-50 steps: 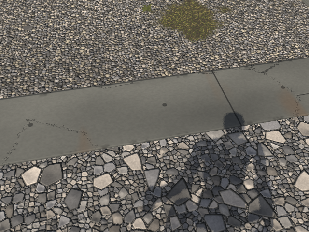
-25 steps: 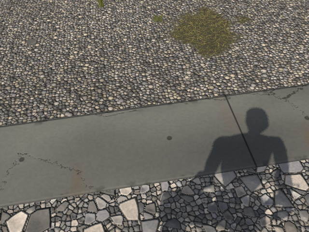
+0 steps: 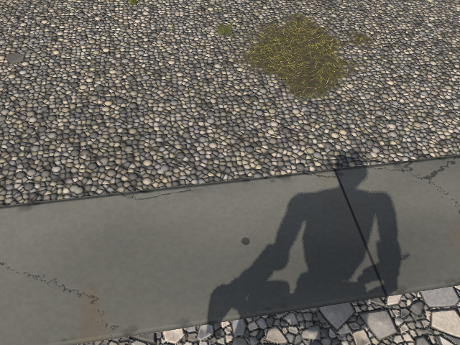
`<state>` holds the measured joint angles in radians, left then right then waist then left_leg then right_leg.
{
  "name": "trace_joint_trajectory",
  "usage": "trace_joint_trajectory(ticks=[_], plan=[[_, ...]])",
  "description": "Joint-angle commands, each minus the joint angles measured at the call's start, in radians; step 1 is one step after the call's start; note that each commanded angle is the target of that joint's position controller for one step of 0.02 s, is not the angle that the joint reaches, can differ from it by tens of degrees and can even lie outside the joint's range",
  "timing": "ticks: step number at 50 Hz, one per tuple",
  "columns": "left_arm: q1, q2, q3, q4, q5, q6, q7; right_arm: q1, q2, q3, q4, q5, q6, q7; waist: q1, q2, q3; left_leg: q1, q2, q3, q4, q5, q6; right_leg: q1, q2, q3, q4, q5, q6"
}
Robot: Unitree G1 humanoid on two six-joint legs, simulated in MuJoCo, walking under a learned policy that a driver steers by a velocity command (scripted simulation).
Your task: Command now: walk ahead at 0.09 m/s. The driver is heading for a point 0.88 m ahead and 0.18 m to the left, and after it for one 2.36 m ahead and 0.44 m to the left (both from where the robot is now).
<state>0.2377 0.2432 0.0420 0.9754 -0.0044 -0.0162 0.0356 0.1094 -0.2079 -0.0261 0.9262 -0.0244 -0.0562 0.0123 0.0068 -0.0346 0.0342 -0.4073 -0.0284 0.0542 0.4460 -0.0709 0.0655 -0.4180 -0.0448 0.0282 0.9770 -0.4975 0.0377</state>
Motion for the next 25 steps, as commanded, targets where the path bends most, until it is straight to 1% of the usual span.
trace_joint_trajectory(ticks=[1, 3, 4, 5, 6, 7, 8, 9, 10, 11, 12, 13, 14, 16, 21, 25], plan=[[0.149, 0.026, 0.010, 0.008, 0.007, 0.023, 0.022, -0.047, -0.120, -0.024, -0.045, -0.011, -0.005, -0.013, 0.041, 0.165, -0.142, 0.017, 0.224, -0.195, -0.212, 0.033, 0.162, 0.138, -0.020, -0.007, -0.149, 0.071, 0.002], [0.132, 0.036, 0.012, 0.012, 0.008, 0.029, 0.021, -0.039, -0.127, -0.025, -0.035, 0.002, 0.001, -0.021, 0.034, 0.159, -0.156, 0.018, 0.227, -0.203, -0.226, -0.123, 0.155, 0.186, -0.017, -0.015, -0.250, 0.166, -0.006], [0.127, 0.037, 0.014, 0.015, 0.011, 0.031, 0.018, -0.047, -0.130, -0.025, -0.032, 0.010, 0.007, -0.024, 0.041, 0.156, -0.146, 0.000, 0.220, -0.202, -0.230, -0.226, 0.140, 0.220, -0.010, -0.026, -0.310, 0.224, -0.013], [0.124, 0.034, 0.014, 0.020, 0.016, 0.033, 0.014, -0.052, -0.128, -0.024, -0.028, 0.018, 0.013, -0.028, 0.049, 0.152, -0.127, -0.029, 0.207, -0.197, -0.231, -0.331, 0.117, 0.259, 0.002, -0.041, -0.374, 0.275, -0.023], [0.115, 0.036, 0.015, 0.022, 0.025, 0.034, 0.011, -0.039, -0.116, -0.020, -0.018, 0.023, 0.018, -0.030, 0.049, 0.142, -0.100, -0.052, 0.190, -0.194, -0.234, -0.427, 0.084, 0.280, 0.006, -0.047, -0.420, 0.284, -0.038], [0.110, 0.042, 0.014, 0.019, 0.035, 0.034, 0.010, -0.013, -0.101, -0.015, -0.003, 0.025, 0.022, -0.030, 0.046, 0.120, -0.063, -0.064, 0.169, -0.191, -0.229, -0.498, 0.041, 0.280, -0.016, -0.023, -0.484, 0.294, -0.057], [0.103, 0.065, 0.014, 0.011, 0.036, 0.032, 0.012, 0.002, -0.101, -0.015, 0.003, 0.024, 0.024, -0.031, 0.028, 0.083, -0.017, -0.061, 0.140, -0.173, -0.185, -0.488, 0.007, 0.242, -0.062, 0.025, -0.556, 0.246, -0.083], [0.079, 0.129, 0.031, 0.027, 0.019, 0.028, 0.013, 0.047, -0.101, -0.022, 0.006, 0.027, 0.029, -0.035, -0.027, -0.052, 0.023, 0.011, 0.069, -0.094, -0.156, -0.403, -0.018, 0.105, -0.052, 0.030, -0.576, 0.062, -0.103], [0.062, 0.086, 0.024, 0.029, 0.016, 0.017, 0.010, 0.036, -0.109, -0.023, 0.014, 0.018, 0.031, -0.042, -0.014, -0.072, 0.037, 0.116, 0.058, -0.072, -0.097, -0.319, -0.029, 0.006, -0.043, 0.037, -0.631, -0.027, -0.096], [0.047, 0.061, 0.018, 0.033, 0.021, 0.006, 0.009, 0.040, -0.105, -0.025, 0.016, 0.019, 0.033, -0.044, -0.026, -0.089, 0.028, 0.169, 0.058, -0.067, -0.069, -0.262, -0.024, -0.021, -0.046, 0.041, -0.659, -0.029, -0.079], [0.027, 0.063, 0.019, 0.033, 0.020, -0.003, 0.009, 0.050, -0.092, -0.023, 0.026, 0.016, 0.036, -0.048, -0.034, -0.090, 0.023, 0.197, 0.061, -0.066, -0.055, -0.226, -0.018, -0.024, -0.040, 0.037, -0.662, 0.010, -0.063], [0.021, 0.054, 0.019, 0.033, 0.017, -0.012, 0.008, 0.060, -0.097, -0.025, 0.036, 0.012, 0.038, -0.049, -0.033, -0.073, 0.018, 0.196, 0.059, -0.061, -0.048, -0.207, -0.013, -0.004, -0.037, 0.032, -0.652, 0.045, -0.054], [0.033, 0.045, 0.017, 0.039, 0.014, -0.018, 0.008, 0.064, -0.092, -0.024, 0.043, 0.011, 0.039, -0.047, -0.028, -0.046, 0.009, 0.191, 0.063, -0.065, -0.048, -0.193, -0.007, 0.023, -0.032, 0.024, -0.639, 0.083, -0.050], [0.059, 0.046, 0.017, 0.052, 0.009, -0.023, 0.008, 0.058, -0.083, -0.023, 0.053, 0.016, 0.037, -0.044, -0.017, -0.016, -0.003, 0.184, 0.065, -0.065, -0.044, -0.154, -0.004, 0.069, -0.025, 0.014, -0.614, 0.156, -0.052], [0.090, 0.042, 0.013, 0.069, 0.008, -0.021, 0.007, 0.058, -0.083, -0.023, 0.076, 0.022, 0.036, -0.039, -0.004, 0.020, -0.042, 0.208, 0.066, -0.059, -0.013, -0.016, -0.005, 0.134, -0.016, -0.002, -0.575, 0.298, -0.058], [0.097, 0.035, 0.010, 0.077, 0.007, -0.015, 0.006, 0.069, -0.084, -0.023, 0.096, 0.026, 0.042, -0.042, -0.003, 0.034, -0.045, 0.223, 0.068, -0.059, 0.003, 0.040, -0.006, 0.153, -0.008, -0.013, -0.561, 0.352, -0.057]])
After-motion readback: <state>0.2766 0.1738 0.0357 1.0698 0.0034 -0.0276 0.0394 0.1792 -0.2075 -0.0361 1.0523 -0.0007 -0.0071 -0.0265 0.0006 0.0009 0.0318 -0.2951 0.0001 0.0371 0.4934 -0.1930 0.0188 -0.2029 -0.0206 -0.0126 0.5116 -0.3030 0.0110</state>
